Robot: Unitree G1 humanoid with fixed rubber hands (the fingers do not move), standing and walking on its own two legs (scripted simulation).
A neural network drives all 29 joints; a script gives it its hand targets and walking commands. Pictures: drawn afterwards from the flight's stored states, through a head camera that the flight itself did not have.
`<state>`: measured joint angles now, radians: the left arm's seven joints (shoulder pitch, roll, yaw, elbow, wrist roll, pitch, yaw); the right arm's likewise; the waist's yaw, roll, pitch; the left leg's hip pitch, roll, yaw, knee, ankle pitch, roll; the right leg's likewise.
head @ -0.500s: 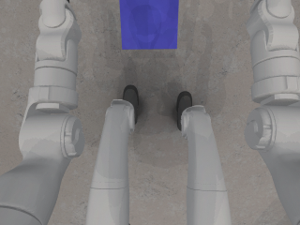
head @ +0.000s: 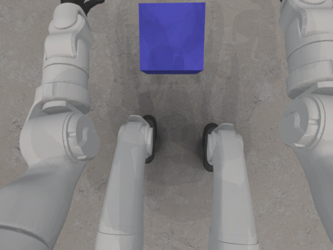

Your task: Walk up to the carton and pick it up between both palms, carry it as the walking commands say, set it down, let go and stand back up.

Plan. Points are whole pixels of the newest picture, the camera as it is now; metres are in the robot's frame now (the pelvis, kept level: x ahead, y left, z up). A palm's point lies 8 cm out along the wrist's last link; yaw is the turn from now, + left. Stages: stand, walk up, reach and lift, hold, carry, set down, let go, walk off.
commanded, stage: reach and lift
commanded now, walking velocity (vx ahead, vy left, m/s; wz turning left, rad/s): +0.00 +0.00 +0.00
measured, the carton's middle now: (171, 44) +0.53 +0.05 -0.47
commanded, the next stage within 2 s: none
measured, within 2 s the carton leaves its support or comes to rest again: neither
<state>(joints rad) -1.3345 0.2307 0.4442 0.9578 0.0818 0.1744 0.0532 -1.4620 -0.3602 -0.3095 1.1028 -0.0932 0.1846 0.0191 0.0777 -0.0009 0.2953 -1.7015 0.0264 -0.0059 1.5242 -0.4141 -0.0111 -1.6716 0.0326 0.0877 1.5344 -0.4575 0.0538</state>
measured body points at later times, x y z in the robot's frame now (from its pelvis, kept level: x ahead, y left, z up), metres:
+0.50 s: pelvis -0.01 -0.01 -0.11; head +0.37 +0.01 +0.12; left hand +0.53 +0.22 -0.28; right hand +0.59 -0.15 -0.28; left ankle +0.12 +0.12 -0.53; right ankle +0.11 -0.15 -0.53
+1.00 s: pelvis -0.01 -0.01 -0.16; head +0.38 +0.01 +0.05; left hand +0.53 +0.22 -0.36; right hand +0.58 -0.14 -0.36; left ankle +0.12 +0.12 -0.53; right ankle +0.11 -0.15 -0.53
